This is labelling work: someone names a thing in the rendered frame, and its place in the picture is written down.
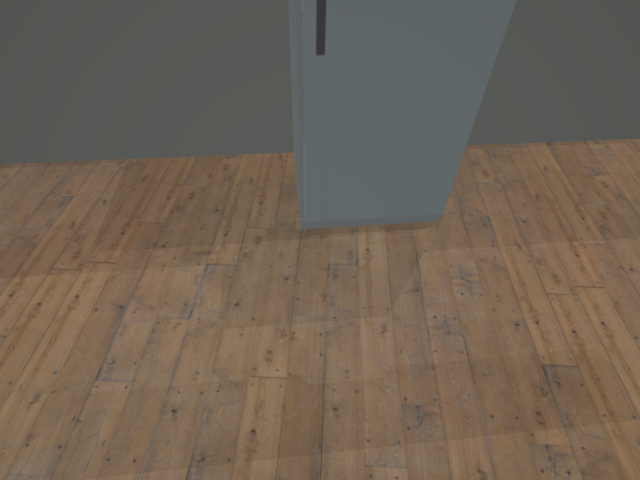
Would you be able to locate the fridge door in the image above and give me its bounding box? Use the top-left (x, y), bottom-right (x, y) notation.
top-left (303, 0), bottom-right (516, 222)

